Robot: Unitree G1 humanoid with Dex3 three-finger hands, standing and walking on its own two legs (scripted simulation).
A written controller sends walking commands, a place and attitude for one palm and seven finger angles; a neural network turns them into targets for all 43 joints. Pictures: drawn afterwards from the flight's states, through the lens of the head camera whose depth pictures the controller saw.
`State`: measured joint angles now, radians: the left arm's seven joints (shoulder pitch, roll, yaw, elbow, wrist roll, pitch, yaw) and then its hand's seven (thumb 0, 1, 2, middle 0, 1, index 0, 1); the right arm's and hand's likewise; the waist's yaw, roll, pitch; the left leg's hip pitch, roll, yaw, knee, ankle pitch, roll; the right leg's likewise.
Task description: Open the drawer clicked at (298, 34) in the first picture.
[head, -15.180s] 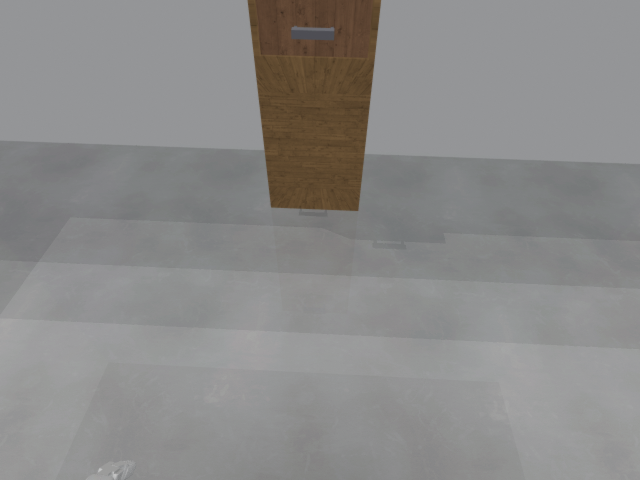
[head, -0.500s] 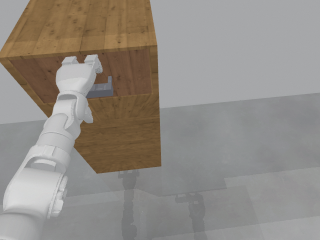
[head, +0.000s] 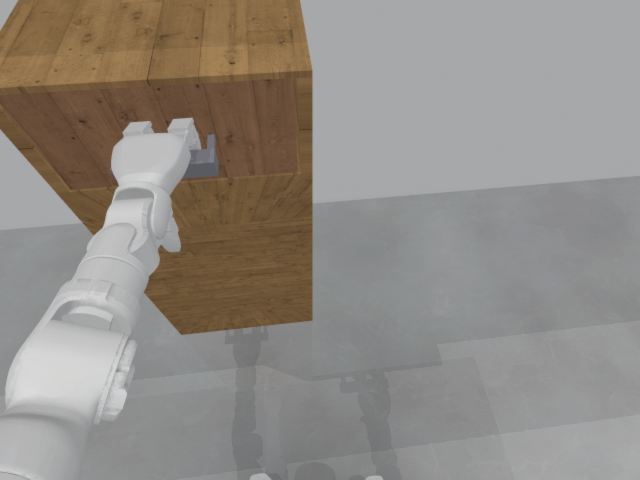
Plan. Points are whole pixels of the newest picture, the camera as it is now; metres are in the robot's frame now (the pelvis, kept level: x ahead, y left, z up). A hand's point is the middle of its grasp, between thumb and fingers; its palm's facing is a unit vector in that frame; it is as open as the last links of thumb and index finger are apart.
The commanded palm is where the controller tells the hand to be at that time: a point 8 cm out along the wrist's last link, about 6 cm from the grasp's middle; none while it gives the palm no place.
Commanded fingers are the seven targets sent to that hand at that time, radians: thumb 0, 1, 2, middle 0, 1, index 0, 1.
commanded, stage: lower the fingers behind the handle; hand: left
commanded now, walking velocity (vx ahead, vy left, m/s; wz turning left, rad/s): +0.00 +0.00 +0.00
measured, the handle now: (168, 154) +0.55 +0.20 +0.06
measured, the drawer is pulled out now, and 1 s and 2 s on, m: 0.00 0.00 0.03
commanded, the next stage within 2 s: close the thumb around the handle in 0.68 s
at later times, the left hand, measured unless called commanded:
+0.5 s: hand (159, 194) +0.49 +0.20 +0.04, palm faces -0.05 -0.05 -1.00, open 13.8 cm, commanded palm +0.47 +0.20 +0.09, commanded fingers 0.00 -0.50 0.30 -0.30 -1.20 -0.30 -1.20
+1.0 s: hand (162, 192) +0.49 +0.20 +0.04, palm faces -0.06 -0.03 -1.00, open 12.5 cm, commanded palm +0.47 +0.20 +0.09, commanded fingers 0.00 0.17 0.59 -0.35 -1.27 -0.35 -1.27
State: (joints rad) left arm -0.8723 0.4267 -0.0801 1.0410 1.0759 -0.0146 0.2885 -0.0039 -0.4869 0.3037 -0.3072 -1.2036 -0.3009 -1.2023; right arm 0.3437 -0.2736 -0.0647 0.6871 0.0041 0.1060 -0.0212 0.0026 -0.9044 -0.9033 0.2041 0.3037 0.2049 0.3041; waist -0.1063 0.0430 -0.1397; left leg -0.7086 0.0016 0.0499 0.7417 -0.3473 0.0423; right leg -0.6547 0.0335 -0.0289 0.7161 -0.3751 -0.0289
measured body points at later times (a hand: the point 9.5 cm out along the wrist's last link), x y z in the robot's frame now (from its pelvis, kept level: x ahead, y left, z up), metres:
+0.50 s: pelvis +0.01 +0.00 +0.00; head +0.09 +0.00 +0.44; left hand +0.49 +0.20 +0.09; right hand +0.00 -0.27 -0.13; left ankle +0.00 +0.09 -0.71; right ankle -0.03 -0.10 -0.71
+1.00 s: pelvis +0.01 +0.00 +0.00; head +0.09 +0.00 +0.44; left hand +0.49 +0.20 +0.09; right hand +0.01 -0.26 -0.13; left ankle +0.00 +0.09 -0.71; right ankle -0.03 -0.10 -0.71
